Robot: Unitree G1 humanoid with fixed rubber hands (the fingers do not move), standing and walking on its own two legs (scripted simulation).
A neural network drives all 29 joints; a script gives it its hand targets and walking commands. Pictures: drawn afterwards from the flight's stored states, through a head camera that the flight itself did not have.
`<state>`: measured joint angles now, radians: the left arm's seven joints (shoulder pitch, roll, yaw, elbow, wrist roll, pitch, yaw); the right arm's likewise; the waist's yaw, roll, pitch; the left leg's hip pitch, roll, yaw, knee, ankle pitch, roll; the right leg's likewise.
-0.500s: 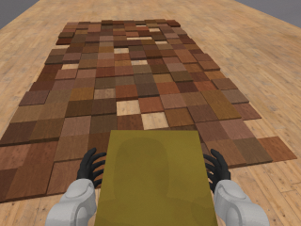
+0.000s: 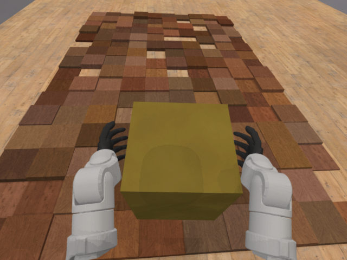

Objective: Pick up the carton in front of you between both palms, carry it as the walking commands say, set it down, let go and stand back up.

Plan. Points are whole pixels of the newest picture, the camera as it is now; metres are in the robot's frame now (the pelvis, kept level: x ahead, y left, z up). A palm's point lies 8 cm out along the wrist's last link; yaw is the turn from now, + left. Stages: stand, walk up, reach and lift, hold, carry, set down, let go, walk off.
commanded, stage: carry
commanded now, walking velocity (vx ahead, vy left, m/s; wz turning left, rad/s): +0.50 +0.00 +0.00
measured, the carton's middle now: (178, 167) +0.35 +0.01 +0.05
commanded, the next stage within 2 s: none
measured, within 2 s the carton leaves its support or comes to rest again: neither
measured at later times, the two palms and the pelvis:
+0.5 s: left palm (137, 75) +0.68 +0.16 +0.09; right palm (224, 78) +0.70 -0.14 +0.09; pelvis +0.35 -0.01 +0.02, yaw +2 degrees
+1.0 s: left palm (140, 29) +1.00 +0.20 +0.13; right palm (209, 35) +0.98 -0.11 +0.13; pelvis +0.70 +0.05 +0.02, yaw +1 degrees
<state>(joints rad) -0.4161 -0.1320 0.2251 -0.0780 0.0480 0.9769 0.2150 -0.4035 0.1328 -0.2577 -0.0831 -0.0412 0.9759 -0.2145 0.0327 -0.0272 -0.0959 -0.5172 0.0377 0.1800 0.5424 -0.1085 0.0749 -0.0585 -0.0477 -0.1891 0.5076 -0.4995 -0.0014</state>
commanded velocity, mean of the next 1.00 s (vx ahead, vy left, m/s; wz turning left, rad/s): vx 0.50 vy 0.00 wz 0.00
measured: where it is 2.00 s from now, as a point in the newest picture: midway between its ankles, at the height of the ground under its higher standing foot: (167, 119)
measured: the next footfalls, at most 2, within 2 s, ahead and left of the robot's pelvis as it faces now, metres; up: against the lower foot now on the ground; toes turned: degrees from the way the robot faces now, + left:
right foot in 0.40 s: +0.49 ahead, -0.09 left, +0.03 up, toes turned -4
left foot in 0.86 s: +0.75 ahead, +0.11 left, +0.01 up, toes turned +8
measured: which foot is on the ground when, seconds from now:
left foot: down 0.00-0.44, up 0.46-0.84, down 0.86-1.00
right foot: down 0.00-0.02, up 0.04-0.38, down 0.40-0.88, up 0.90-1.00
